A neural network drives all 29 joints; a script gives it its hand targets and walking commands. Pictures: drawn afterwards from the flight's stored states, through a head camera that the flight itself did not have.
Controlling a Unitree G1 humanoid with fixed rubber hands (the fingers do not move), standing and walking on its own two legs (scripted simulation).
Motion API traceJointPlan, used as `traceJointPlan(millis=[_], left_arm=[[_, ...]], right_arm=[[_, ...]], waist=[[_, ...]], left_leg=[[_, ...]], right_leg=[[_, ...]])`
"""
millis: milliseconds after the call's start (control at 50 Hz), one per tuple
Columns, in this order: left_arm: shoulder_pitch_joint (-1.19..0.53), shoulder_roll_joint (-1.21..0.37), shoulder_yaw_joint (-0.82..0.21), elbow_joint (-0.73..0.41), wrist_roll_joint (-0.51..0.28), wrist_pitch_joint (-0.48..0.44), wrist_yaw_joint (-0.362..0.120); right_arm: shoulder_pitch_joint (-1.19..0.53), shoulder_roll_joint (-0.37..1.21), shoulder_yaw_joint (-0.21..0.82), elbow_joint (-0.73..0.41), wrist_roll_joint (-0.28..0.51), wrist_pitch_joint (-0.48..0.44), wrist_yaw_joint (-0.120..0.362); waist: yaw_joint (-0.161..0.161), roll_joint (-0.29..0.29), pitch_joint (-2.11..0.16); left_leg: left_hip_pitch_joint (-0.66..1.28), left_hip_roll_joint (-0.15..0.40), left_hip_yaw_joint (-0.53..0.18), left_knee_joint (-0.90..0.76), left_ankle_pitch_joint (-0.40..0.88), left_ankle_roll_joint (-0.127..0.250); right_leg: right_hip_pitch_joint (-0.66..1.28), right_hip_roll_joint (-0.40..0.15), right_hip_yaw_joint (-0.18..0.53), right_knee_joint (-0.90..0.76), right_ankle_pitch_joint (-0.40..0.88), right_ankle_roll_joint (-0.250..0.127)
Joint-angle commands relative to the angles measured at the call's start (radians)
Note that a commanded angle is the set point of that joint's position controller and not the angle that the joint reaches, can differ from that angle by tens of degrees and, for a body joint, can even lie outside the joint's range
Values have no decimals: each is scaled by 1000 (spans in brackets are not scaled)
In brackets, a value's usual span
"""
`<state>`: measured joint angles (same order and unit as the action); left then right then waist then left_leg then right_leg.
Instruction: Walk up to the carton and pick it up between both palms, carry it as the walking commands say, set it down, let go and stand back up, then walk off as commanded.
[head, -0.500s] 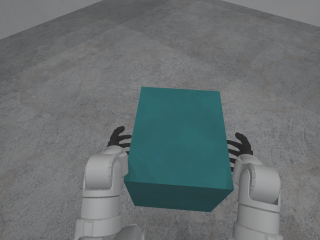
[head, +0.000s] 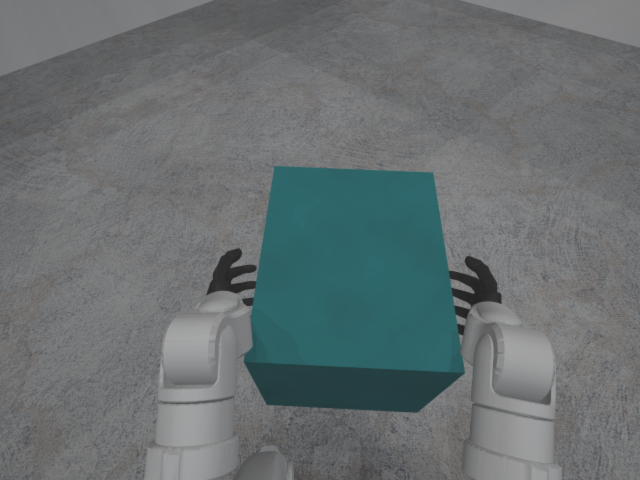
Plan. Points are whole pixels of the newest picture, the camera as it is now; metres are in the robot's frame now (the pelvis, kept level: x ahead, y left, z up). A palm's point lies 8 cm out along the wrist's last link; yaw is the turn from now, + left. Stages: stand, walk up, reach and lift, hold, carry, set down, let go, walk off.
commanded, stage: carry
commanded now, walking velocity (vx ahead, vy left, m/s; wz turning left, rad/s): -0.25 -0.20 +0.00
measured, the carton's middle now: (347, 292) +0.37 +0.00 -0.01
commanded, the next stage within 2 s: none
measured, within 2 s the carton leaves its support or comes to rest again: neither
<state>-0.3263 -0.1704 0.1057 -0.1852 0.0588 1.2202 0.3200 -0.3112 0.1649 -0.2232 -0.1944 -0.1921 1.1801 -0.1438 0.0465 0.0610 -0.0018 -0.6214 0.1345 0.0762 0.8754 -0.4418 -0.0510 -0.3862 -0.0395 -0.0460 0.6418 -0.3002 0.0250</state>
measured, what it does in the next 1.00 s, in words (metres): walks backwards: left foot, then right foot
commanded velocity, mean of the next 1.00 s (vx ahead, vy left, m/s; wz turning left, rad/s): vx -0.18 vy -0.15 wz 0.00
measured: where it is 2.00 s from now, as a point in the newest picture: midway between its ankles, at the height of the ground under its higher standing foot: outside the picture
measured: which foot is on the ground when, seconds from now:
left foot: up 0.00-0.14, down 0.16-0.48, up 0.50-0.72, down 0.74-1.00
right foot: down 0.00-0.16, up 0.18-0.44, down 0.46-0.74, up 0.76-1.00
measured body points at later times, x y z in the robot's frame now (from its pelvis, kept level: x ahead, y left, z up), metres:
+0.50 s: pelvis -0.25 -0.13 -0.01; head -0.21 -0.14 +0.44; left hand +0.05 +0.03 +0.07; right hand +0.08 -0.27 +0.06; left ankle -0.10 +0.05 -0.72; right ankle -0.26 -0.28 -0.72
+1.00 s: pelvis -0.48 -0.22 +0.01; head -0.45 -0.20 +0.46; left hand -0.18 -0.05 +0.08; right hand -0.16 -0.35 +0.09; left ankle -0.37 -0.10 -0.72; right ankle -0.51 -0.39 -0.68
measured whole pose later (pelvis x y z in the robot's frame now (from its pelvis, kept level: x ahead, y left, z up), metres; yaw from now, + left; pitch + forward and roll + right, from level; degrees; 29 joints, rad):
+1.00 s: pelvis -0.48 -0.22 +0.01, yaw -1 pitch +4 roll -4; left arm -0.34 -0.17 0.16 -0.23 0.09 1.23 0.29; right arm -0.37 0.18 -0.23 -0.19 -0.14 1.19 -0.20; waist 0.06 0.03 -0.01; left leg -0.50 0.15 0.11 0.52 -0.08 0.01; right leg -0.44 -0.03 -0.01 0.85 -0.42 0.03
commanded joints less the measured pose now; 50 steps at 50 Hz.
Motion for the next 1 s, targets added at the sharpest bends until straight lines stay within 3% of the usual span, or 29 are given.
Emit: traceJointPlan(millis=[0,60,80,100,120,140,160,180,220,300,320,340,400,440,460,480,500,520,560,620,680,700,720,740,760,800,860,940,980], left_arm=[[-530,-1055,-652,20,-387,-15,-531],[-502,-1045,-607,9,-361,-22,-492],[-486,-1017,-599,-23,-345,-32,-481],[-477,-1004,-612,-76,-326,-35,-468],[-421,-986,-596,-53,-288,-34,-454],[-442,-994,-618,-96,-283,-38,-446],[-432,-1010,-616,-66,-275,-37,-446],[-449,-1011,-615,-96,-275,-42,-449],[-559,-1071,-689,-133,-360,-51,-464],[-552,-1060,-707,-150,-401,-41,-479],[-563,-1059,-708,-134,-404,-32,-477],[-553,-1053,-704,-111,-413,-22,-482],[-512,-1044,-688,-50,-415,-6,-499],[-514,-1022,-695,-64,-429,-12,-516],[-490,-1007,-690,-49,-422,-14,-523],[-554,-1030,-724,-49,-437,-18,-530],[-586,-1059,-730,-62,-435,-27,-537],[-601,-1041,-713,-65,-420,-24,-535],[-534,-1061,-651,11,-395,-19,-526],[-493,-1035,-613,-6,-367,-31,-494],[-473,-1006,-611,-49,-317,-30,-468],[-447,-1011,-623,-53,-302,-32,-459],[-424,-1014,-632,-55,-277,-31,-450],[-467,-1009,-634,-75,-278,-37,-443],[-467,-1021,-623,-69,-282,-41,-444],[-569,-1065,-700,-107,-355,-50,-463],[-626,-1084,-739,-166,-406,-49,-476],[-587,-1027,-707,-75,-425,-16,-487],[-558,-1022,-693,-28,-416,0,-497]], right_arm=[[-666,1035,823,-126,544,12,329],[-659,1004,785,-119,571,22,336],[-613,1000,794,-110,585,25,343],[-536,1017,770,-59,572,40,353],[-463,998,756,-7,568,48,365],[-404,991,739,37,559,41,375],[-400,1009,741,49,563,37,380],[-414,1033,752,37,550,27,388],[-502,1046,774,-53,562,16,383],[-558,1013,744,-148,532,12,350],[-539,1017,721,-103,519,24,347],[-512,997,718,-79,501,28,342],[-432,987,695,-23,448,30,324],[-372,983,700,12,421,21,321],[-390,991,724,1,432,21,320],[-412,1024,745,23,454,18,322],[-521,1057,769,-46,477,13,328],[-612,1062,793,-60,524,7,328],[-683,1060,836,-126,571,5,327],[-638,1008,816,-129,589,20,330],[-544,1019,789,-42,588,42,350],[-496,1010,775,-23,580,44,362],[-439,997,745,24,565,41,374],[-406,1019,726,68,556,38,384],[-412,1032,731,64,551,29,392],[-498,1040,746,-4,549,16,389],[-578,1028,738,-104,539,6,364],[-488,971,681,-34,491,18,343],[-457,975,672,8,460,22,336]], waist=[[-47,-306,-299],[-41,-210,-423],[-45,-251,-457],[-54,-185,-474],[-56,-78,-475],[-52,184,-468],[-34,277,-446],[-49,213,-432],[-57,46,-438],[-50,50,-427],[-49,143,-436],[-57,126,-448],[-46,162,-477],[-36,-34,-449],[-46,-322,-415],[-48,-307,-396],[-34,-371,-379],[-34,-296,-352],[-47,-259,-340],[-37,-279,-451],[-49,-225,-488],[-58,-95,-499],[-43,215,-472],[-32,316,-416],[-44,249,-431],[-51,72,-419],[-50,19,-423],[-56,191,-435],[-60,180,-451]], left_leg=[[143,-92,30,250,-117,16],[147,-93,55,-107,-8,33],[210,-92,54,-266,77,38],[334,-56,22,-420,190,51],[494,35,-69,-435,334,69],[626,306,-367,-472,691,146],[643,492,-493,-437,1018,252],[600,421,-310,-386,1007,274],[493,283,-241,-393,792,212],[412,230,-134,-446,517,162],[405,210,-97,-468,423,133],[425,220,-120,-482,372,127],[513,193,-87,-414,415,84],[336,78,-2,-214,336,22],[105,-34,81,-23,-50,-19],[41,-79,55,229,-230,-10],[23,-73,23,279,-231,-2],[84,-78,12,375,-179,-9],[86,-81,20,266,-79,9],[127,-113,60,-23,-33,12],[331,-84,24,-381,135,42],[494,37,-92,-475,265,51],[606,300,-371,-510,580,133],[609,472,-498,-458,1007,218],[578,399,-312,-406,988,245],[443,256,-227,-449,608,184],[424,195,-153,-504,293,129],[429,156,-118,-585,36,92],[506,160,-132,-570,73,95]], right_leg=[[-1,-150,31,-217,452,-165],[298,-177,58,-67,803,-131],[315,-176,52,-48,788,-135],[252,-176,81,-69,667,-119],[97,-141,95,-42,472,-96],[-147,-45,48,89,22,-44],[-289,6,66,329,-255,-24],[-279,-56,205,408,-210,-50],[-256,-1,136,509,-139,-35],[-134,20,16,325,-98,-1],[-83,23,-6,265,-83,-1],[-50,35,-22,204,-101,2],[46,47,-37,-115,-85,-4],[171,-111,188,-308,195,-63],[238,-293,333,-244,628,-142],[184,-308,242,-184,827,-210],[82,-318,174,-203,790,-255],[35,-235,111,-215,618,-225],[103,-139,15,-160,605,-139],[284,-173,45,-92,771,-130],[252,-193,120,-107,616,-139],[93,-147,106,-62,447,-102],[-135,-49,65,84,-25,-48],[-283,31,83,319,-242,-28],[-248,-19,199,430,-217,-44],[-228,1,142,519,-109,-24],[-171,20,45,391,-68,-6],[-34,52,-45,161,-150,8],[19,73,-72,-8,-183,19]])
